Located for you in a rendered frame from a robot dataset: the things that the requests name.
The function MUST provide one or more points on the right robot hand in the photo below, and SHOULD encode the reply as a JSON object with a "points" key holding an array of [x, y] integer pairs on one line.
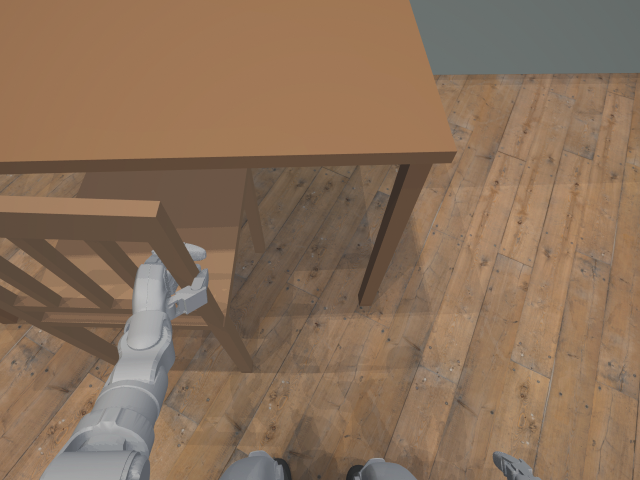
{"points": [[513, 468]]}

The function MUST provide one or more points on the robot left upper arm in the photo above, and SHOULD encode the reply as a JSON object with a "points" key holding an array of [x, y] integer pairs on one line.
{"points": [[100, 465]]}

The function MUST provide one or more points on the robot left thigh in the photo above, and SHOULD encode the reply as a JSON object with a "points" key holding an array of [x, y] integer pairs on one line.
{"points": [[254, 468]]}

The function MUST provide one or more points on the chair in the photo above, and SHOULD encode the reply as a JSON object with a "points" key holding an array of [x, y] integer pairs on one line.
{"points": [[109, 230]]}

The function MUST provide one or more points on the left robot hand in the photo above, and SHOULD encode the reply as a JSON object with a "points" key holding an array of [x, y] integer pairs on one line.
{"points": [[154, 284]]}

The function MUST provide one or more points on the robot left shin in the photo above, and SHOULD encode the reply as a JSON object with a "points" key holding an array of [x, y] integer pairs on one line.
{"points": [[260, 453]]}

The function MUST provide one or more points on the left robot forearm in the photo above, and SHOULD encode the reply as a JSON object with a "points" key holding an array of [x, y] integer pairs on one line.
{"points": [[129, 404]]}

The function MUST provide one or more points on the table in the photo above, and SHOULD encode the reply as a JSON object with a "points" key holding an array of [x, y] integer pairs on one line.
{"points": [[149, 85]]}

